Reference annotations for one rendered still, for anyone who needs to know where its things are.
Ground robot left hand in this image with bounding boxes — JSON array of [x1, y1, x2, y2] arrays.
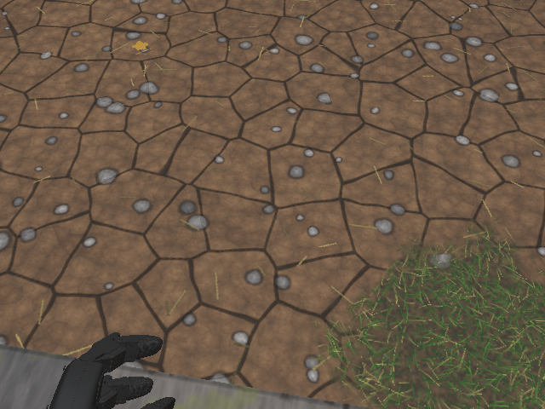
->
[[46, 332, 175, 409]]

